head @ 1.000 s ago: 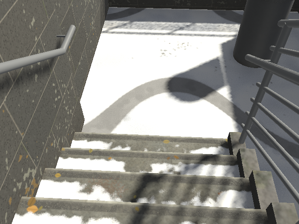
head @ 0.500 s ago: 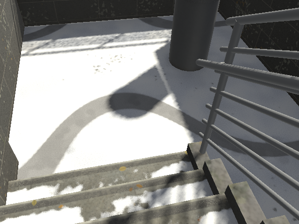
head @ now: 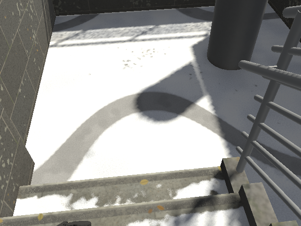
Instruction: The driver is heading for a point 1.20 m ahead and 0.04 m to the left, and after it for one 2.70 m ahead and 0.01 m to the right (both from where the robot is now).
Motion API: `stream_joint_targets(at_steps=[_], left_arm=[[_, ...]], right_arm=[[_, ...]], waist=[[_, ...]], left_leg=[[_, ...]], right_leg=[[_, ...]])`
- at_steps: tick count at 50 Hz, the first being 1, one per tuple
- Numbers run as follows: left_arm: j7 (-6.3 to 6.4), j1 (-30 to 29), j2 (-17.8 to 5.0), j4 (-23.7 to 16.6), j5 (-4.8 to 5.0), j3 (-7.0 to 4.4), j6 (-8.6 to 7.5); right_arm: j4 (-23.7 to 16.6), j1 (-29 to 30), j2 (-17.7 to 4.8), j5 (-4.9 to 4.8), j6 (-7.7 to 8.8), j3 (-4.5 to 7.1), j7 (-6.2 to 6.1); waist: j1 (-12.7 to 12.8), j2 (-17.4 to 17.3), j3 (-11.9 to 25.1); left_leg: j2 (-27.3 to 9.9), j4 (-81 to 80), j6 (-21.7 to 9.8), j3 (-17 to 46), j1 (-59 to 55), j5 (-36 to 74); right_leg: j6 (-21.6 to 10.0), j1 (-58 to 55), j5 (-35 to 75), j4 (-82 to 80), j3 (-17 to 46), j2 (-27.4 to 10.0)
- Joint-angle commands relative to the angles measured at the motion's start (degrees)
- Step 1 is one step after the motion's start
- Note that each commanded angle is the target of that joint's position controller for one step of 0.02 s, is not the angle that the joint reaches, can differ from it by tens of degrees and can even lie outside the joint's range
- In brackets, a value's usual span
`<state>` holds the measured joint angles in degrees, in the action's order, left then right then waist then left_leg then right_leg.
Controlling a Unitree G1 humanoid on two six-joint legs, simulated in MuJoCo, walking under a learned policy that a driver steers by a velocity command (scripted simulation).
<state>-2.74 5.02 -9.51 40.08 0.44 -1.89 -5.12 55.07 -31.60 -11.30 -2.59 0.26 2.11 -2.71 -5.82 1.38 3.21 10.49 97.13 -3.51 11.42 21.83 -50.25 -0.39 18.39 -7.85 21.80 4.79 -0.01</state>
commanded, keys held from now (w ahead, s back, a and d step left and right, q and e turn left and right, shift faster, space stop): w+q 0.38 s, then w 0.02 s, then w+e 0.60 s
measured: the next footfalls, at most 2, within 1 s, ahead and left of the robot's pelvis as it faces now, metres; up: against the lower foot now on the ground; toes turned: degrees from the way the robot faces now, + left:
left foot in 0.54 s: +0.39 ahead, +0.19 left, -0.18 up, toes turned +15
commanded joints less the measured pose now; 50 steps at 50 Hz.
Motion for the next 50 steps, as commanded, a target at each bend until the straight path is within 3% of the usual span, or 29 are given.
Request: stream_joint_targets(at_steps=[1,2,3,5,6,8,10,11,12,13,16,22,24,25,26,27,28,29,30,31,32,33,34,35,37,39,42,46,50], left_arm=[[-0.54,29.57,-15.49,8.81,2.01,-4.71,2.22],[-0.18,24.52,-11.92,9.40,0.56,-3.89,2.36],[-0.02,20.40,-8.74,9.12,-0.78,-2.43,2.35],[0.64,9.15,0.03,7.94,-0.81,0.14,-0.08],[1.84,9.20,-1.66,8.33,-0.64,-0.16,-0.92],[3.92,16.07,-6.13,12.96,-2.11,-1.31,-0.53],[4.24,18.72,-9.70,13.80,-2.88,-2.06,-0.31],[3.93,18.81,-10.26,13.63,-2.06,-2.34,-0.44],[3.98,20.13,-6.01,14.15,-0.60,-1.37,-0.48],[4.30,21.91,-5.93,14.89,0.07,-1.30,-0.58],[5.73,22.72,-6.28,14.27,-1.27,-0.82,-0.25],[5.82,28.25,-8.57,13.86,0.32,-1.19,2.98],[5.22,26.84,-10.96,14.80,0.74,-1.81,3.83],[5.09,24.50,-11.78,15.78,0.79,-2.23,3.99],[4.51,25.10,-9.47,16.66,0.97,-1.60,3.31],[4.39,25.96,-9.22,17.66,0.89,-1.85,2.68],[3.44,35.85,-3.23,18.23,1.63,-0.32,1.52],[2.66,36.27,-7.79,16.74,3.44,-0.79,0.17],[3.60,29.36,-8.54,12.23,4.25,-1.09,0.25],[5.35,21.89,-6.78,8.59,4.71,-0.52,1.29],[7.07,17.86,-6.41,7.56,4.08,-0.87,2.85],[7.27,18.73,-4.85,8.20,3.49,-1.07,3.94],[7.14,21.56,-5.25,9.28,2.07,-1.49,4.49],[6.98,22.52,-3.82,9.41,1.99,-1.91,4.57],[6.06,22.38,-3.67,8.56,0.68,-2.56,4.28],[4.46,22.17,-5.54,7.67,1.07,-2.92,4.24],[2.87,12.19,-7.61,4.45,0.76,-3.74,3.92],[0.18,5.79,-4.63,1.40,-1.12,-2.82,4.01],[-1.04,-1.65,-3.55,-2.02,1.05,-1.54,5.33]], right_arm=[[-6.61,-6.72,-3.96,-2.18,2.22,-0.20,1.50],[-8.68,2.21,-4.88,-1.73,1.03,0.34,0.14],[-9.74,7.19,-5.50,-1.40,-0.65,0.82,-0.97],[-5.91,3.06,-8.45,-1.07,-0.30,2.88,-1.48],[-6.31,4.77,-7.08,-0.50,0.36,3.03,-1.34],[-9.02,9.36,-1.95,1.82,1.08,2.10,-0.20],[-9.56,7.86,-2.11,0.75,0.65,1.81,1.18],[-10.19,9.04,-3.12,0.72,0.27,2.01,1.46],[-11.73,13.34,-5.60,0.66,0.50,2.78,2.33],[-12.40,16.29,-5.09,0.64,0.70,2.40,2.85],[-14.16,22.04,-4.13,2.80,1.51,1.64,4.85],[-19.96,34.14,-1.52,0.23,1.12,-0.20,7.47],[-18.18,29.99,-3.45,0.17,1.45,0.45,6.86],[-14.61,20.51,-5.75,-0.33,1.40,1.71,6.07],[-10.45,11.88,-8.76,1.36,2.01,3.12,5.53],[-5.65,1.12,-12.77,2.57,1.78,4.44,5.16],[-4.95,-2.82,-13.61,4.50,1.64,3.23,5.62],[-5.72,-3.64,-12.55,3.37,0.63,3.24,5.77],[-3.87,-3.87,-12.83,1.71,-0.05,3.47,5.72],[-2.32,-0.47,-12.92,0.97,-0.26,3.77,5.23],[-3.52,7.27,-9.58,2.40,0.51,2.50,5.42],[-4.09,12.64,-5.75,4.07,2.23,1.24,5.53],[-4.49,16.58,-3.13,4.49,3.54,0.48,5.94],[-4.40,18.29,-2.34,4.05,4.25,-0.02,5.47],[-1.75,15.40,-5.60,4.03,4.89,0.91,3.34],[0.49,10.29,-7.12,4.53,5.08,1.14,1.96],[1.46,7.75,-3.73,2.47,5.31,0.54,1.34],[0.92,8.25,-4.68,3.12,4.81,-0.10,-0.79],[0.19,5.15,-6.80,1.69,2.87,1.35,-0.79]], waist=[[8.21,18.29,13.59],[7.40,5.57,6.15],[6.69,1.18,-1.73],[0.29,0.83,-8.31],[-0.06,1.15,-10.39],[1.99,5.57,-7.24],[1.03,3.82,-3.10],[1.62,1.78,-3.48],[2.64,1.27,-4.56],[4.47,3.16,-5.39],[6.16,1.33,-7.95],[14.25,1.27,-13.63],[12.13,2.15,-12.98],[6.91,2.83,-10.35],[3.17,-2.28,-5.34],[-1.51,-6.25,-0.54],[1.12,-18.11,10.62],[-1.42,-19.49,19.06],[-2.09,-16.29,20.24],[-0.16,-5.82,13.00],[2.76,-0.12,2.57],[6.04,2.07,-2.25],[8.54,0.42,-4.88],[10.38,-1.38,-7.52],[10.06,-7.46,-4.21],[9.93,-7.21,-1.11],[6.50,-5.90,-4.63],[5.27,-4.57,-7.64],[0.13,-4.49,-10.78]], left_leg=[[-6.61,21.66,3.36,-0.20,45.05,7.32],[-9.93,19.82,2.65,-4.87,44.22,17.87],[-10.83,19.78,2.38,-5.34,42.02,22.10],[-14.87,-4.84,-0.79,4.49,30.67,42.30],[-14.59,-19.09,0.42,3.06,24.80,48.52],[-14.87,-26.05,1.93,0.64,24.81,53.09],[-14.03,-24.52,1.15,1.48,26.70,55.73],[-13.93,-25.38,0.46,1.98,29.25,55.27],[-14.11,-34.91,-1.18,6.23,33.39,64.12],[-13.65,-38.17,-1.99,5.57,35.55,67.99],[-11.08,-52.80,-2.05,-0.69,21.32,87.55],[-11.76,-69.64,0.30,-6.42,17.84,76.11],[-13.09,-71.24,-1.13,-9.02,11.17,64.36],[-16.35,-76.11,-3.14,-7.48,1.90,65.38],[-13.11,-79.56,-3.46,-12.50,-11.86,72.62],[-17.13,-75.61,-5.69,-9.98,-29.36,88.48],[-27.04,-51.32,-11.28,-2.90,-53.14,104.88],[-31.20,-50.62,-14.02,2.58,-54.75,95.81],[-36.03,-62.14,-16.91,11.61,-49.48,70.75],[-35.98,-72.53,-16.67,16.80,-37.52,36.47],[-35.38,-78.80,-15.77,18.13,-21.32,26.85],[-34.59,-76.10,-13.52,16.49,-8.58,25.92],[-31.65,-74.30,-10.76,12.29,-1.00,32.61],[-27.05,-74.36,-7.57,3.21,6.06,37.99],[-26.89,-73.75,-9.07,0.58,2.32,49.62],[-28.12,-70.90,-10.35,0.94,-3.80,55.42],[-26.79,-67.70,-5.60,-3.38,-9.97,43.08],[-21.41,-60.73,-2.22,-16.81,5.92,32.19],[-25.71,-51.28,-2.10,-13.52,-4.94,32.45]], right_leg=[[-16.18,-45.75,10.42,9.23,24.67,-26.92],[-17.36,-30.88,-17.60,-2.31,29.23,-25.64],[-18.32,-18.38,-19.23,-5.79,29.63,-25.19],[-10.04,2.98,-9.47,-1.04,15.66,-15.21],[-6.96,9.44,-2.55,-2.12,6.71,-10.90],[-9.97,4.90,14.40,-0.66,6.63,-12.37],[-11.56,-0.99,20.27,3.26,8.05,-15.17],[-11.06,-3.10,19.94,3.75,7.42,-15.69],[-7.98,-7.46,8.15,5.44,5.42,-13.03],[-7.06,-10.02,5.10,6.74,5.53,-13.07],[-4.47,1.48,-4.20,12.11,-3.69,-9.69],[-7.04,-5.03,-4.99,24.29,-2.39,-11.84],[-8.05,-5.30,2.97,30.52,0.86,-13.36],[-8.01,-4.76,5.59,38.67,2.29,-14.38],[-7.06,-2.84,12.04,50.64,-0.44,-9.74],[-3.13,8.28,-3.30,73.50,-3.32,-3.60],[-0.16,30.07,-49.58,98.08,2.60,2.35],[0.80,33.64,-46.94,98.61,9.94,1.00],[2.20,38.49,-41.72,96.34,7.64,0.65],[1.67,41.58,-29.25,90.56,2.15,-2.33],[0.86,39.54,-21.59,88.95,-0.23,-3.23],[-0.77,36.05,-9.11,78.27,5.11,-4.95],[-1.70,32.21,-4.93,74.39,6.34,-5.77],[-0.70,27.95,1.01,61.99,7.65,-5.36],[0.58,26.96,2.94,52.86,6.95,-5.64],[-0.34,29.49,7.00,51.88,8.16,-5.59],[-3.52,36.96,21.53,37.85,12.12,-4.70],[-2.61,16.06,46.30,19.63,1.87,-0.33],[-2.19,21.04,34.37,11.90,0.95,-2.80]])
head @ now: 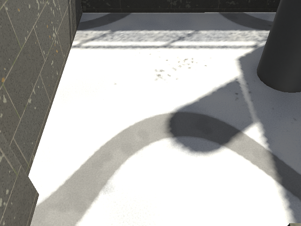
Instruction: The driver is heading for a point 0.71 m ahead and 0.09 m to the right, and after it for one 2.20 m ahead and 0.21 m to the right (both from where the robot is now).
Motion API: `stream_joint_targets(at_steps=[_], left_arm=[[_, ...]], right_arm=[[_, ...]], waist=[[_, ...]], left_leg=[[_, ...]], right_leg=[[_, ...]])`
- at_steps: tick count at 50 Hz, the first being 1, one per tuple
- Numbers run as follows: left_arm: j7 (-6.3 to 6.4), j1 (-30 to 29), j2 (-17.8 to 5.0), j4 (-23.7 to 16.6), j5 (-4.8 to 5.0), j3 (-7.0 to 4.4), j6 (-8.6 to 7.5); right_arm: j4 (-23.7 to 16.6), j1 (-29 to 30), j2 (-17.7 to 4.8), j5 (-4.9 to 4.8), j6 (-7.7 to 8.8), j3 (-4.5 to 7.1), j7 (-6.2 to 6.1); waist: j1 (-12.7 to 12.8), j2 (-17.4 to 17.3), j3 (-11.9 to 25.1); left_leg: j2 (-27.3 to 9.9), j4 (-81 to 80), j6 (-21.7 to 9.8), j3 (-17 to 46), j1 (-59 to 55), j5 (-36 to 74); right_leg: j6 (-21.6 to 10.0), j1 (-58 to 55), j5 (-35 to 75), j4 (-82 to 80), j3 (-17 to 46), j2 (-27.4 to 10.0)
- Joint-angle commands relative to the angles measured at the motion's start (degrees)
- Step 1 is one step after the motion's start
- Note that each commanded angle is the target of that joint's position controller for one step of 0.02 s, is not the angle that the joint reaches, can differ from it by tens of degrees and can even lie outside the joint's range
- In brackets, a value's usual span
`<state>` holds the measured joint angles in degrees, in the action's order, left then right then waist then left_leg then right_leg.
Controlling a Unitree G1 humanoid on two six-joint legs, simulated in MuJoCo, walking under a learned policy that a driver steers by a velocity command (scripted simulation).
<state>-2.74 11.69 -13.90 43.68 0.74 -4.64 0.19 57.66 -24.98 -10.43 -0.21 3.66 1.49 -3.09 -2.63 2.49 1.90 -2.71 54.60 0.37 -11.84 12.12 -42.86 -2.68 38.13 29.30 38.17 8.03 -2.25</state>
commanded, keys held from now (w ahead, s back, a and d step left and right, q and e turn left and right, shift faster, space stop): w+e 0.36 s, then w+q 0.64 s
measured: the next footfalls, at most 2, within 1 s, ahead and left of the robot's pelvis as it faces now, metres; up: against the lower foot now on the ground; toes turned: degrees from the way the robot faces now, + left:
right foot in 0.12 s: +0.20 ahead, -0.13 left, -0.18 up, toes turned -4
left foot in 0.64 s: +0.52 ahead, +0.04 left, -0.35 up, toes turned -17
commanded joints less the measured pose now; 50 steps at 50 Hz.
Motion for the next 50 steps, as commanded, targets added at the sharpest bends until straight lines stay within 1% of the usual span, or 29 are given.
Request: stream_joint_targets(at_steps=[1,3,5,6,7,8,9,10,12,15,17,19,22,28,31,32,33,34,36,37,38,39,41,42,43,45,47,48,50], left_arm=[[-1.39,-9.79,0.68,-6.27,1.09,1.35,0.00],[-1.47,-6.11,-0.86,-4.91,0.83,0.80,0.02],[-0.06,13.63,-5.94,2.91,0.49,-2.06,0.02],[0.20,22.67,-10.93,6.27,-0.26,-2.98,-0.11],[-0.24,21.03,-12.88,6.52,-0.55,-1.62,-0.57],[-0.19,22.50,-12.43,5.22,1.43,-2.03,0.20],[0.52,23.57,-12.48,5.90,2.12,-2.11,0.86],[1.09,21.19,-13.03,6.94,0.88,-2.18,1.05],[0.52,6.69,-5.60,2.47,-1.61,0.77,-1.89],[3.40,-0.41,-6.48,-0.15,-0.51,0.30,-3.13],[5.40,4.08,-7.62,1.80,-1.46,0.13,-2.44],[6.14,13.07,-3.36,5.33,1.37,0.98,-3.54],[6.91,13.12,-2.55,5.31,1.14,1.72,-3.19],[6.97,15.30,-3.78,4.95,0.30,1.80,-1.07],[6.90,13.00,-3.73,5.23,-0.62,2.26,-1.07],[5.94,9.63,-2.84,6.84,-0.46,2.26,-2.02],[3.65,10.61,-1.62,8.15,-0.49,1.95,-3.56],[2.64,18.51,1.36,5.66,-0.77,2.78,-5.38],[2.24,10.31,-2.48,-1.01,2.51,3.29,-7.38],[3.94,1.12,-4.81,-2.82,2.63,2.20,-5.90],[5.09,-2.30,-3.97,-4.80,2.18,2.29,-5.02],[5.43,-1.24,-5.73,-3.99,1.45,1.11,-4.68],[5.65,-3.67,-4.97,-4.88,-2.56,0.77,-4.87],[5.32,-6.06,-0.92,-5.80,-4.75,1.77,-5.07],[4.11,0.25,0.56,-3.03,-3.77,1.81,-5.29],[3.14,-4.72,-2.54,-5.24,-1.48,0.77,-5.69],[1.96,-17.04,-2.96,-9.66,-2.87,1.30,-7.21],[1.01,-18.87,0.44,-10.35,-3.77,1.81,-7.61],[0.17,-17.38,1.80,-11.48,-2.31,1.69,-7.25]], right_arm=[[-2.60,-2.15,-8.38,-0.74,-1.10,2.47,-0.46],[-2.84,-1.40,-10.01,-0.61,-1.81,3.10,-0.22],[-0.45,2.02,-9.93,-0.52,-1.05,3.09,0.78],[-1.61,4.72,-10.52,-0.10,0.17,3.36,0.70],[-3.56,-5.76,-4.44,0.76,1.34,1.93,1.85],[-7.09,-4.07,-7.68,-0.15,2.73,1.87,2.63],[-11.62,4.36,-7.95,-1.76,2.70,1.85,1.90],[-13.83,10.07,-6.33,-3.75,2.24,1.07,0.60],[-13.24,10.54,-8.85,-2.53,0.60,2.40,-1.11],[-15.14,10.98,-6.94,3.07,0.09,3.11,-1.04],[-13.14,4.83,-6.11,1.69,0.86,2.87,0.90],[-16.48,13.14,-10.03,0.11,1.17,4.09,2.26],[-19.62,20.03,-5.49,2.14,1.37,2.74,4.42],[-22.56,21.25,-5.65,-0.49,0.49,2.30,6.77],[-16.61,7.81,-7.04,-1.40,0.65,3.74,6.52],[-11.39,-5.66,-8.04,-1.29,0.18,4.74,6.28],[-6.39,-17.97,-8.00,-0.10,-0.62,4.70,6.38],[-5.22,-16.93,-8.26,-0.49,-0.83,2.97,7.00],[-7.07,-12.93,-15.73,-1.64,-2.13,5.47,5.80],[-10.13,-4.97,-9.63,0.81,-2.07,3.62,5.25],[-11.37,0.37,-12.06,0.80,-1.35,3.61,4.96],[-12.89,5.16,-7.66,0.87,0.64,1.82,4.60],[-14.11,6.87,-7.64,-1.12,1.48,1.82,2.53],[-13.27,5.04,-8.45,-1.04,0.95,2.37,1.30],[-11.67,2.23,-8.37,0.65,0.35,2.38,0.69],[-10.19,-4.77,-5.92,-1.39,0.77,2.14,0.18],[-9.73,-8.28,-5.86,-2.64,0.90,2.28,-0.88],[-9.47,-7.81,-4.84,-2.20,0.37,1.84,-0.81],[-9.29,-5.67,-5.93,-1.89,-0.56,2.09,-0.47]], waist=[[-4.22,-5.32,-10.31],[-3.08,-5.45,-10.34],[7.77,-3.30,0.52],[13.35,8.74,2.56],[5.61,21.02,9.42],[8.67,19.17,19.21],[10.66,12.76,20.28],[8.92,-0.17,12.68],[1.41,-6.91,0.59],[-1.90,-0.01,-1.25],[-2.72,2.59,5.57],[1.45,0.99,1.04],[3.77,0.56,-2.86],[7.56,2.85,-6.02],[3.24,1.94,-5.43],[-3.39,0.91,-2.01],[-8.28,-10.45,3.33],[-0.52,-26.44,4.85],[-2.38,-21.18,9.63],[-0.78,-1.85,5.04],[1.76,-3.21,-0.84],[6.15,1.36,-4.32],[5.65,-2.06,-7.08],[3.92,-5.95,-3.92],[5.65,-8.59,1.81],[2.60,-7.72,0.22],[-1.64,-1.18,-4.47],[-3.22,-2.75,-2.80],[-2.90,-7.69,-2.59]], left_leg=[[-13.84,-6.36,-5.84,11.22,1.24,27.04],[-16.18,-0.07,-5.06,12.22,0.43,34.96],[-11.88,25.80,-4.02,6.99,8.22,46.61],[-2.88,56.81,0.21,1.86,18.91,22.51],[0.74,73.22,2.43,9.52,43.22,-11.04],[0.01,71.27,4.01,14.88,47.38,-9.75],[0.56,67.18,4.48,14.84,52.88,-5.98],[-1.94,57.65,2.32,15.80,57.48,4.63],[-4.58,38.00,0.01,21.68,51.17,23.30],[-3.59,12.40,3.34,17.50,29.89,38.46],[-0.98,14.72,4.70,16.20,20.65,51.36],[-2.59,2.90,2.65,22.55,39.03,58.37],[0.67,-15.86,0.73,17.85,22.48,77.28],[-1.33,-25.28,-1.40,21.61,27.97,61.48],[-0.92,-32.18,-3.55,15.67,9.58,53.42],[-1.92,-33.43,-7.02,15.46,-6.81,57.04],[-3.54,-28.41,-10.55,17.46,-22.97,67.43],[-7.33,-14.01,-15.49,29.07,-35.47,81.25],[-16.90,-29.25,-25.84,52.44,-35.14,40.23],[-16.28,-35.64,-22.38,55.55,-22.15,21.67],[-17.45,-36.24,-23.98,61.86,-10.85,19.75],[-13.74,-33.93,-20.22,55.80,-1.62,22.68],[-3.25,-35.94,-16.20,38.45,12.72,33.75],[-1.37,-33.77,-16.24,35.77,14.46,46.26],[-1.42,-30.37,-16.48,34.32,15.40,54.85],[-0.66,-25.66,-16.34,36.92,2.21,49.66],[2.16,-22.02,-13.74,35.57,1.32,33.51],[3.95,-22.44,-12.77,35.10,8.42,28.89],[5.11,-19.30,-12.90,36.32,13.11,24.90]], right_leg=[[-0.26,3.17,-5.78,-7.41,-2.50,-1.64],[-1.64,-2.50,-15.30,-11.60,-5.51,-2.39],[-5.66,-33.32,-8.60,-15.82,-10.64,0.95],[-9.46,-46.75,7.48,-13.84,-8.83,-0.49],[-15.74,-65.75,19.16,7.34,2.73,-6.63],[-22.34,-67.75,4.26,2.94,13.97,-11.89],[-24.37,-65.50,-18.66,-9.53,24.48,-16.64],[-22.05,-56.65,-43.90,-15.82,31.60,-18.16],[-17.51,-30.84,-46.68,-13.30,33.31,-16.99],[-14.04,-8.01,-24.47,-12.89,14.95,-3.39],[-14.55,-8.63,-15.17,-8.94,13.38,-2.49],[-14.62,-22.49,-33.32,-3.23,17.42,-3.12],[-11.52,-8.11,-51.83,-0.61,10.96,1.80],[-12.38,-22.53,-46.50,15.70,16.22,-1.69],[-10.01,-18.06,-30.05,27.33,11.78,-2.28],[-7.95,-9.66,-30.22,41.14,8.50,-1.46],[-3.20,1.78,-46.02,71.78,-3.89,6.67],[1.07,23.38,-76.64,89.25,-6.50,8.37],[3.36,35.19,-67.92,81.99,-4.15,4.75],[1.98,30.98,-57.27,71.83,-3.12,0.76],[1.89,28.62,-57.32,69.04,-2.17,0.16],[1.24,25.29,-45.82,51.92,2.94,-3.23],[3.62,11.17,-33.79,25.63,-0.03,-3.13],[5.15,4.22,-27.99,21.17,-3.00,-1.41],[5.56,-3.72,-18.19,27.02,-3.72,-0.11],[4.65,8.49,-12.96,17.68,1.20,-0.95],[2.43,9.69,-5.72,-4.25,-0.28,1.18],[2.37,-2.10,1.41,-7.36,-2.29,3.85],[3.02,-10.96,1.89,-8.61,-2.04,5.28]])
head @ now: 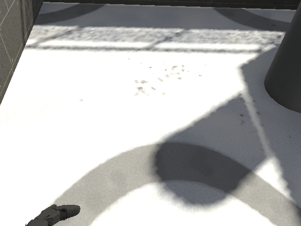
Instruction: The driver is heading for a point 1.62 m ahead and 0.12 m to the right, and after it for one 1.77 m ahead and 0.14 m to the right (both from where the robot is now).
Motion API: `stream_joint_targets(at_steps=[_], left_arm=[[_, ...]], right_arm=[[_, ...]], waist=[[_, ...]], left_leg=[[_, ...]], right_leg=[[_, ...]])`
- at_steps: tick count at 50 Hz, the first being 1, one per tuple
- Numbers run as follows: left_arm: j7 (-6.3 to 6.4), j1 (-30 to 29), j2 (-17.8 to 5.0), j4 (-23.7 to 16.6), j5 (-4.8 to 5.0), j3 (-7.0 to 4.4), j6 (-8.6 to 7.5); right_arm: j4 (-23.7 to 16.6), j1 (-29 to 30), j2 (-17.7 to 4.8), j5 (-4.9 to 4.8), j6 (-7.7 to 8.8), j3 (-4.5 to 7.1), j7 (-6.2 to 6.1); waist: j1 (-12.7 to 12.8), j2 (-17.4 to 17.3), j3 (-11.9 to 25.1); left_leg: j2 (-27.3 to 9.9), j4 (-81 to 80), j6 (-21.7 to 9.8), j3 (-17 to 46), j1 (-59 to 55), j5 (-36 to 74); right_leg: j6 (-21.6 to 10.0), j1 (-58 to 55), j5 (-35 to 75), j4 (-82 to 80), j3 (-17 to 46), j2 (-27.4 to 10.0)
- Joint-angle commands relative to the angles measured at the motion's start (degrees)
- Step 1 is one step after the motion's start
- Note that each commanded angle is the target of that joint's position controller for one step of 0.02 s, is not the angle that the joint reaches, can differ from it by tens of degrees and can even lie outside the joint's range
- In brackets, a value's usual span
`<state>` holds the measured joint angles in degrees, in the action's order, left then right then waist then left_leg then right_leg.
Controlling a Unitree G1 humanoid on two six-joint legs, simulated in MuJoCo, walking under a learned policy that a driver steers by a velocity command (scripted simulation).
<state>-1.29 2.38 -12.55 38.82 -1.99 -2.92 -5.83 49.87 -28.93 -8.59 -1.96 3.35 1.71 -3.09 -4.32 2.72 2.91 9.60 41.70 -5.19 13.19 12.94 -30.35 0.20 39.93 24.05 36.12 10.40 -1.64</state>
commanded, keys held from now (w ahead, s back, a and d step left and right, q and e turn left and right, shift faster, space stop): w+q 0.10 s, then w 0.46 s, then w+e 0.44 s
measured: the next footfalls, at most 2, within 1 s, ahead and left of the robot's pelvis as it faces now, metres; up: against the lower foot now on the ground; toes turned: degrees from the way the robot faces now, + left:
right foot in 0.16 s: +0.26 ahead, -0.14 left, -0.18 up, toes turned +9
left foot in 0.62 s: +0.56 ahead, +0.08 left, -0.18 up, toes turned +6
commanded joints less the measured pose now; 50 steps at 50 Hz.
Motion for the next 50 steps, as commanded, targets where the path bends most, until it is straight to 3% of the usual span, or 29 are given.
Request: stream_joint_targets(at_steps=[1,5,7,8,9,10,11,12,13,14,15,16,17,19,21,23,26,28,30,31,32,33,34,35,36,37,41,44,50], left_arm=[[-1.12,-7.46,0.24,-7.50,1.23,-0.12,-0.86],[-0.87,-8.86,-1.97,-8.53,2.36,-0.53,-2.49],[-0.06,3.46,-2.97,-3.98,2.30,-1.70,-2.91],[0.03,14.19,-4.69,-0.13,2.43,-2.74,-2.19],[-0.09,30.78,-5.67,4.97,2.41,-3.49,-1.22],[-0.69,35.19,-8.47,8.03,2.04,-3.32,-1.41],[-0.73,32.45,-8.33,7.00,2.51,-3.16,-0.41],[-0.72,32.33,-6.03,5.69,1.97,-3.10,0.88],[-0.27,27.20,-12.48,7.45,2.13,-4.78,1.39],[-0.27,19.87,-8.01,5.45,0.71,-3.12,1.09],[0.29,17.39,-4.41,6.41,0.30,-1.73,0.13],[0.39,13.71,-3.21,7.02,1.22,-0.46,-0.22],[0.37,12.68,-3.65,7.06,1.41,-0.50,0.03],[1.67,16.08,-4.92,8.84,1.17,-0.52,0.21],[2.58,20.32,-6.21,10.40,2.52,-0.71,0.42],[2.91,24.58,-6.32,12.05,3.92,-0.54,0.52],[2.92,30.14,-6.39,14.47,3.76,-0.51,1.34],[2.84,32.01,-6.12,15.36,3.10,-0.49,1.84],[2.69,29.80,-6.55,14.89,2.85,-0.09,2.13],[2.43,25.28,-7.51,13.08,2.56,-0.09,1.86],[1.99,23.48,-6.55,10.94,1.49,0.55,0.51],[1.00,34.58,-1.25,12.98,2.65,2.38,-0.43],[0.96,30.17,-8.18,13.18,4.29,0.15,-0.39],[1.47,22.71,-9.15,10.28,4.89,-0.59,0.31],[2.16,19.69,-7.50,9.54,4.23,-0.63,1.07],[2.61,19.33,-6.95,9.64,3.35,-1.09,1.91],[2.75,20.36,-3.19,9.09,3.27,-1.55,3.75],[2.57,14.16,-3.89,6.54,3.08,-2.02,3.75],[-0.50,2.35,-2.93,1.84,2.86,-0.79,3.10]], right_arm=[[-1.29,-1.80,-7.29,-0.49,-0.55,1.72,-0.25],[-0.86,-3.21,-5.14,-1.43,-2.32,1.81,-1.52],[-0.58,-0.61,-6.06,-0.06,-3.12,1.91,-0.92],[-0.23,0.08,-6.56,1.21,-2.96,2.03,0.16],[0.91,1.23,-3.54,1.47,-1.22,1.43,1.78],[0.62,-8.16,-2.72,-1.52,0.28,0.80,2.82],[-0.45,-8.84,-5.59,-1.69,1.74,0.18,3.31],[-1.32,-1.09,-8.60,-0.70,2.53,0.52,3.28],[-5.45,4.02,-8.78,-1.40,2.15,0.27,2.17],[-5.40,8.90,-11.17,-1.32,0.82,1.55,0.82],[-5.65,13.84,-10.46,-0.97,-0.02,1.50,0.40],[-6.62,14.23,-8.33,-0.44,-0.37,1.38,0.46],[-7.76,15.57,-7.21,1.45,0.37,1.38,0.36],[-10.10,19.82,-4.33,2.82,1.84,0.82,1.01],[-11.95,24.02,-2.48,2.50,2.26,0.06,2.26],[-13.78,29.65,-2.81,2.09,1.59,0.03,3.34],[-16.57,36.28,-3.61,0.83,1.11,0.01,4.38],[-17.63,39.13,-4.36,0.89,1.61,0.06,5.26],[-16.64,33.06,-6.28,1.73,2.26,0.88,5.58],[-13.39,20.92,-9.60,2.53,2.30,2.43,5.31],[-11.05,7.34,-16.67,3.37,1.88,4.39,3.93],[-9.63,5.04,-17.55,2.15,1.26,4.56,4.11],[-9.72,5.71,-12.64,1.75,0.58,3.78,3.61],[-9.82,12.17,-11.01,0.99,0.73,3.05,3.10],[-9.96,16.82,-9.53,1.07,1.28,2.54,3.37],[-9.87,19.08,-8.08,1.76,1.96,2.30,3.66],[-7.69,20.12,-7.69,2.83,3.37,2.67,4.39],[-5.02,16.97,-9.70,2.91,3.29,3.36,3.24],[-2.81,13.42,-13.35,1.85,2.90,3.90,2.50]], waist=[[-0.94,-9.72,-4.15],[-3.66,-8.64,-6.60],[1.03,-7.27,-2.75],[5.41,-4.43,0.89],[13.10,3.11,6.40],[9.01,17.55,11.56],[8.45,17.44,16.24],[11.99,9.71,15.61],[7.67,10.56,15.11],[5.07,-1.28,7.04],[3.81,-0.85,-0.13],[0.40,-3.27,-6.63],[0.34,-2.78,-6.93],[2.23,2.74,-4.05],[4.29,2.92,-1.80],[6.55,0.87,-3.23],[9.01,0.91,-5.44],[9.40,1.87,-5.79],[4.60,3.55,-1.00],[-1.93,2.39,4.96],[-6.54,-4.20,15.73],[-2.83,-16.99,27.92],[-4.40,-9.80,20.97],[-2.16,-8.74,8.35],[0.40,-4.50,2.13],[2.44,-3.78,-0.85],[6.11,-7.84,-2.66],[5.04,-6.56,-3.80],[1.52,-5.31,-5.74]], left_leg=[[-7.04,-3.98,-7.67,13.08,11.07,12.11],[-6.11,10.34,-4.94,16.14,-5.56,15.26],[-2.44,23.11,-3.57,11.90,-3.25,16.80],[-1.91,33.27,-2.40,8.68,7.91,13.97],[2.00,53.47,-0.15,4.52,27.77,-9.78],[2.89,74.53,1.48,5.01,48.34,-21.07],[-2.70,79.46,2.07,4.95,57.30,-16.72],[-5.77,71.03,1.65,1.88,58.27,-11.09],[-8.54,71.68,3.35,-4.47,58.09,-4.39],[-11.38,59.19,2.60,-3.54,51.37,7.67],[-12.07,55.82,2.15,-1.11,47.65,11.52],[-13.25,44.06,3.78,-2.39,41.93,13.89],[-14.14,33.19,4.46,-4.97,37.40,18.19],[-14.10,18.49,5.46,-9.18,29.28,29.97],[-12.16,5.06,5.23,-10.74,23.30,38.48],[-10.62,-2.32,4.93,-12.08,23.17,39.98],[-9.54,-7.42,3.58,-12.81,27.40,35.57],[-8.40,-10.36,1.79,-14.15,27.28,29.82],[-5.77,-12.50,-0.74,-15.12,10.92,26.93],[-8.36,-11.94,-3.66,-11.44,-8.38,33.32],[-20.71,-8.81,-8.46,0.69,-31.82,42.28],[-36.10,-13.43,-17.57,23.72,-45.81,34.77],[-32.35,-19.05,-14.45,23.87,-39.23,21.01],[-30.20,-22.64,-11.27,15.90,-27.85,20.50],[-27.65,-25.53,-9.58,9.95,-17.99,24.78],[-26.02,-27.83,-8.37,5.94,-10.90,26.76],[-22.97,-33.56,-7.08,-6.39,-0.03,31.65],[-23.09,-33.89,-6.42,-11.14,-1.83,35.68],[-23.06,-32.54,-3.81,-18.30,-6.23,34.51]], right_leg=[[0.27,-12.83,3.60,-6.96,-3.44,4.52],[-0.79,-8.67,4.62,-24.01,1.63,-1.41],[-1.35,-24.75,11.86,-30.23,-1.51,-2.70],[-1.43,-42.08,10.83,-22.14,-2.44,-4.58],[-3.78,-64.43,21.94,-10.59,1.19,-10.63],[-8.74,-81.85,31.70,6.34,6.98,-18.24],[-10.53,-83.32,25.30,7.80,8.34,-20.77],[-11.89,-77.39,14.99,3.39,5.62,-18.63],[-19.68,-66.03,-24.55,-8.91,20.87,-23.14],[-18.62,-47.87,-33.64,-17.20,22.69,-22.43],[-16.92,-35.96,-28.69,-17.86,23.00,-21.41],[-14.00,-23.32,-20.72,-19.20,13.59,-15.26],[-12.18,-19.87,-16.90,-20.12,8.04,-10.77],[-10.09,-18.81,-3.81,-20.50,1.47,-6.53],[-8.41,-22.04,0.57,-20.06,-1.29,-5.39],[-7.32,-27.15,-2.05,-20.93,-0.62,-6.76],[-6.76,-37.79,-3.98,-19.39,1.09,-9.37],[-7.02,-43.52,0.80,-16.41,0.41,-9.76],[-7.36,-40.17,14.53,-8.70,0.01,-8.57],[-6.68,-30.24,15.76,1.74,-0.50,-6.57],[-4.94,-14.73,-5.20,18.95,-2.57,-1.16],[-3.07,-1.69,-58.25,35.58,-0.39,4.93],[-2.63,3.29,-55.91,38.56,1.07,2.40],[-2.11,6.74,-49.63,37.42,-1.82,0.52],[-1.63,4.92,-45.73,35.02,-3.48,-1.71],[-1.36,1.96,-43.37,33.22,-3.59,-2.82],[-0.75,-3.61,-37.45,29.57,-3.90,-4.67],[-0.12,1.11,-28.69,23.33,-2.91,-4.88],[-1.40,-2.06,-18.17,5.23,-8.18,-3.93]])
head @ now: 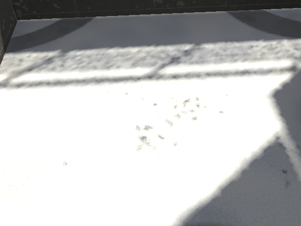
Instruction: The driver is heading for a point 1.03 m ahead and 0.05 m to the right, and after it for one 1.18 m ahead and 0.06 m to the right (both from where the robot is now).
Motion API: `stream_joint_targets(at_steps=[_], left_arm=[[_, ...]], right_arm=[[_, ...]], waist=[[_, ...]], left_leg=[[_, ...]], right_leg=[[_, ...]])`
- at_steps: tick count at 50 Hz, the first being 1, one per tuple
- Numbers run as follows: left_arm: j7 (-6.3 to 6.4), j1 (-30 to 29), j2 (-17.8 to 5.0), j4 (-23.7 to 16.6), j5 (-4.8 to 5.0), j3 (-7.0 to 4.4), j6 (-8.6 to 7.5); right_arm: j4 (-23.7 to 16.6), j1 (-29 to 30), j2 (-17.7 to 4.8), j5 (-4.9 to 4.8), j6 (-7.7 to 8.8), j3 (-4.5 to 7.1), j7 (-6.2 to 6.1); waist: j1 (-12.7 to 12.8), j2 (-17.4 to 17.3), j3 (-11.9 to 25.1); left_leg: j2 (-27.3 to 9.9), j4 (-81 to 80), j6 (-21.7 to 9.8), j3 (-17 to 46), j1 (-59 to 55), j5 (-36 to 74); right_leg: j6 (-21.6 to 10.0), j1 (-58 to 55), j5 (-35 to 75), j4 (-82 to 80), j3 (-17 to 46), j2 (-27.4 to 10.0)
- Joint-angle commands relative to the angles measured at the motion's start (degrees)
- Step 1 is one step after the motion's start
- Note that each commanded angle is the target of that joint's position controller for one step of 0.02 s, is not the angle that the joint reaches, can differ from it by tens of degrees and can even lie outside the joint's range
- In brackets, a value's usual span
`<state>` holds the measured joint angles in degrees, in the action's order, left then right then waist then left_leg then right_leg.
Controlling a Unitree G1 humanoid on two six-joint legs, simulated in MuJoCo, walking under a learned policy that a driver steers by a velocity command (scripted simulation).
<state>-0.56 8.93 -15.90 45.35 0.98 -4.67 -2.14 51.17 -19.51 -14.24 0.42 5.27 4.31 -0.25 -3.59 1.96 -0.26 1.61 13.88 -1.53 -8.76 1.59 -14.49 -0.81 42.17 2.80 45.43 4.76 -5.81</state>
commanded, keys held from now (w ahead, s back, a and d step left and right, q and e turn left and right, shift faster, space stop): e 0.30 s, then q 0.70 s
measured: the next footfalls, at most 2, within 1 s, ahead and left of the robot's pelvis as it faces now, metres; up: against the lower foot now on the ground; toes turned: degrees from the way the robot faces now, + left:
right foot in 0.14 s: +0.25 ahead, -0.15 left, +0.00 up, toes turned -7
left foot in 0.60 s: +0.27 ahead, +0.08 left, +0.00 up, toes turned -8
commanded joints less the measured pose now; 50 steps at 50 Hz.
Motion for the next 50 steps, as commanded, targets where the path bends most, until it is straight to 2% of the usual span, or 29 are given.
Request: stream_joint_targets(at_steps=[1,4,6,7,8,9,10,11,12,14,16,19,22,25,29,31,32,33,35,36,37,39,42,44,46,47,48,49,50], left_arm=[[-1.59,-6.02,0.00,-5.91,-0.24,0.99,-0.49],[-2.51,-6.80,-1.84,-8.71,-0.92,0.45,-0.47],[-2.66,3.65,-5.34,-6.68,-0.98,-1.25,-0.69],[-1.79,10.66,-9.77,-5.10,-0.94,-3.01,-0.62],[-0.45,12.51,-16.98,-5.43,-1.17,-4.21,-0.16],[-0.59,12.47,-16.54,-8.25,-1.52,-3.43,-0.54],[-0.71,11.05,-13.17,-9.30,-1.80,-2.75,-0.35],[-0.57,7.33,-10.60,-9.58,-0.92,-2.08,-0.39],[-0.32,4.47,-8.46,-9.98,-0.17,-1.40,-0.13],[0.05,1.49,-7.80,-11.02,-0.93,-1.07,0.36],[0.14,-0.12,-7.71,-11.40,-1.61,-1.04,0.22],[0.74,0.24,-6.49,-10.33,-1.63,-0.36,0.15],[1.08,-1.07,-3.57,-8.86,-2.34,1.05,0.50],[0.74,-0.81,-4.43,-7.05,-3.23,1.10,0.45],[1.42,-0.27,-7.23,-5.97,-1.50,0.28,1.55],[2.11,1.88,-7.00,-5.67,-1.13,0.08,1.72],[2.31,4.23,-5.83,-6.42,-1.98,0.10,1.48],[2.52,0.71,-4.82,-7.23,-2.59,0.17,1.43],[2.63,-5.12,-3.74,-9.17,-1.79,0.00,1.90],[2.47,-5.99,-3.89,-9.56,-1.51,-0.23,2.20],[2.29,-4.77,-4.15,-9.41,-1.17,-0.53,2.39],[2.28,-4.08,-3.09,-9.39,-0.93,-0.17,2.37],[1.64,-4.45,-1.47,-9.50,-0.28,0.48,1.83],[0.84,-2.34,-2.50,-9.02,0.20,0.13,1.63],[0.52,1.85,-3.43,-7.67,-0.11,-0.59,1.57],[0.83,3.49,-5.76,-7.30,-0.58,-1.48,1.80],[1.37,4.37,-10.13,-8.09,-1.82,-2.30,2.43],[0.76,2.78,-12.98,-8.41,-4.17,-2.78,2.26],[0.80,0.13,-9.96,-10.04,-4.10,-1.85,1.55]], right_arm=[[-3.84,3.67,-8.32,-0.74,0.60,1.41,-0.41],[-3.63,3.46,-10.72,-1.68,-0.91,1.98,-1.02],[-4.45,4.98,-11.90,-2.35,-1.64,2.29,-1.84],[-4.91,3.48,-10.96,-1.81,-1.56,1.90,-2.00],[-7.19,-2.51,-4.68,1.75,-0.75,-0.13,-1.32],[-8.18,-4.39,-5.26,0.78,0.62,-1.21,-0.28],[-8.86,1.93,-9.77,-1.22,0.80,0.09,0.01],[-10.67,6.10,-8.79,-1.56,0.45,-0.34,-0.50],[-10.26,7.23,-8.33,-0.67,-0.29,-0.30,-1.39],[-11.13,6.53,-8.99,-0.25,-2.26,0.26,-2.11],[-10.41,4.25,-7.47,-0.17,-3.26,0.05,-2.35],[-9.70,4.44,-5.79,-0.07,-3.92,-0.49,-2.63],[-9.51,6.41,-4.34,-0.38,-4.66,-1.04,-2.27],[-10.04,9.16,-5.99,-0.95,-5.17,-0.60,-1.87],[-11.58,9.65,-7.34,-0.92,-5.04,-0.01,-1.22],[-12.19,8.67,-9.44,-0.15,-4.93,0.40,-0.89],[-12.53,8.93,-13.17,-0.25,-5.10,1.42,-1.04],[-12.45,7.80,-12.96,-1.20,-5.27,2.01,-0.89],[-12.66,4.96,-11.87,-0.11,-4.94,1.84,-1.23],[-12.87,3.45,-12.10,0.39,-4.32,1.96,-1.37],[-13.32,4.21,-12.71,0.26,-3.80,2.23,-1.60],[-14.28,7.69,-12.23,-1.27,-4.32,2.46,-2.07],[-14.94,8.45,-12.33,-1.77,-6.85,2.88,-2.37],[-15.61,8.81,-12.61,-1.84,-7.67,3.14,-2.24],[-16.53,10.75,-12.03,-2.70,-7.94,2.93,-2.20],[-16.68,9.64,-10.50,-2.44,-7.89,2.51,-2.31],[-16.43,7.01,-6.68,-1.49,-7.91,1.51,-2.07],[-18.26,7.14,-8.55,-1.54,-7.13,2.26,-2.23],[-16.75,6.49,-13.51,-1.09,-6.87,3.74,-2.21]], waist=[[0.49,-4.35,-3.66],[1.69,-6.63,-2.16],[7.30,-7.47,3.60],[10.27,-3.71,7.86],[5.79,12.50,14.88],[6.94,13.27,29.14],[9.68,4.31,27.53],[8.43,1.94,20.43],[6.73,-2.21,14.45],[3.04,0.07,10.50],[1.34,1.01,10.31],[1.62,1.30,12.09],[2.02,3.08,11.28],[3.79,4.98,6.97],[3.59,4.32,3.77],[4.06,0.31,3.89],[7.03,-8.04,4.88],[5.07,-13.35,3.91],[1.58,-16.87,3.00],[0.19,-16.72,3.62],[1.10,-13.62,4.73],[2.87,-9.48,6.05],[2.39,-11.52,7.93],[2.75,-13.22,8.56],[5.21,-12.61,8.10],[4.88,-9.88,8.24],[3.62,3.79,8.06],[2.84,15.75,5.99],[2.56,8.19,4.46]], left_leg=[[-15.53,-3.20,-7.05,2.95,3.39,21.84],[-16.78,5.22,-4.81,1.29,-1.52,40.62],[-14.56,19.27,-2.05,-0.80,-1.50,50.40],[-11.32,32.71,0.98,-1.85,5.56,41.94],[-3.92,55.41,5.06,-1.75,27.77,-8.81],[2.45,70.00,6.04,10.78,36.80,-27.12],[-1.19,71.20,4.62,15.59,37.84,-22.34],[-3.07,67.25,3.73,14.47,40.43,-16.98],[-4.78,63.49,4.10,13.70,39.80,-13.82],[-5.55,58.72,4.26,13.90,33.02,-10.77],[-5.00,54.53,5.02,12.78,30.34,-9.46],[-5.61,47.59,6.10,12.23,28.38,-4.59],[-6.92,37.77,5.76,12.27,21.58,1.96],[-6.48,31.03,4.78,11.64,18.31,1.83],[-4.09,20.05,2.11,8.71,17.99,-0.04],[-6.47,15.10,-0.63,12.72,15.26,15.44],[-10.45,14.85,-3.44,18.76,13.27,22.96],[-13.58,10.65,-7.35,25.14,14.23,19.53],[-18.77,6.37,-12.81,35.38,10.17,21.57],[-20.30,5.95,-14.53,37.58,7.59,26.34],[-20.06,7.28,-14.48,36.50,5.94,29.94],[-16.18,9.58,-10.72,31.68,4.60,32.00],[-12.45,10.64,-8.85,29.90,6.13,31.72],[-11.70,10.58,-8.67,31.46,7.31,28.60],[-9.33,11.83,-6.46,31.82,11.18,19.36],[-7.08,14.53,-3.91,30.59,17.07,9.37],[-0.61,28.03,-0.27,23.65,26.85,-8.54],[3.78,38.94,2.25,18.20,34.45,-22.91],[0.27,49.46,3.52,20.04,33.91,-20.46]], right_leg=[[-0.71,-3.92,1.65,-6.15,-3.18,0.61],[-2.49,-7.48,-6.60,-9.72,-7.20,3.84],[-4.89,-20.82,-6.13,-14.93,-9.90,8.34],[-7.15,-33.94,5.82,-17.46,-6.41,7.79],[-15.41,-55.56,35.97,-10.37,13.90,-7.95],[-26.53,-64.56,34.42,-17.53,35.96,-18.49],[-23.09,-60.79,31.16,-18.85,28.53,-14.32],[-19.87,-54.04,26.42,-19.28,21.89,-11.31],[-17.56,-45.96,23.83,-20.98,17.93,-8.69],[-16.42,-33.74,20.61,-24.45,15.66,-6.06],[-16.10,-29.15,24.61,-24.77,12.30,-5.22],[-15.25,-27.98,25.88,-24.56,8.65,-5.03],[-12.83,-24.26,12.56,-26.73,4.75,-3.15],[-12.45,-22.55,-3.05,-28.93,5.51,-4.10],[-11.28,-27.85,-6.78,-25.21,8.08,-6.05],[-7.31,-28.76,-6.64,-19.89,5.74,-3.19],[-4.32,-25.81,-11.68,-15.04,0.19,2.77],[-0.73,-22.99,-16.69,-9.58,-6.68,8.36],[0.56,-14.55,-28.09,0.20,-4.86,11.12],[0.87,-10.68,-36.33,8.75,-2.37,11.00],[1.26,-8.76,-37.66,14.25,-0.31,9.83],[2.36,-9.16,-33.68,8.95,0.16,7.99],[3.80,-16.74,-27.65,-2.38,-2.18,9.56],[3.77,-21.38,-24.10,-9.55,-2.71,10.33],[2.59,-29.31,-14.44,-22.65,-4.17,10.32],[0.94,-35.97,-11.32,-24.73,-1.57,5.80],[-4.10,-41.87,-2.97,-26.82,10.94,-7.49],[-13.32,-35.75,4.45,-29.15,24.60,-18.88],[-15.72,-33.84,3.57,-29.84,22.15,-18.20]])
